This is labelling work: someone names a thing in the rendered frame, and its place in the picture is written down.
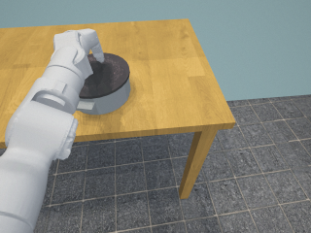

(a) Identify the pot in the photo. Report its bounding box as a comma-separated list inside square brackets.
[76, 78, 131, 116]

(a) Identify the left robot upper arm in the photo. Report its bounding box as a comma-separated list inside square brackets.
[0, 100, 79, 233]

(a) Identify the lid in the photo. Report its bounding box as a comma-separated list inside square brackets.
[79, 52, 130, 99]

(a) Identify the robot left forearm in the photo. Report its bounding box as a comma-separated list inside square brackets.
[5, 30, 92, 147]

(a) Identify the table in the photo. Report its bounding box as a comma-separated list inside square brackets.
[0, 18, 236, 199]

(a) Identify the left robot hand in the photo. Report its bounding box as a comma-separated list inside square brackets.
[77, 28, 105, 75]

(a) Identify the knob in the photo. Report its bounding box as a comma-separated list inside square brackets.
[89, 60, 103, 76]

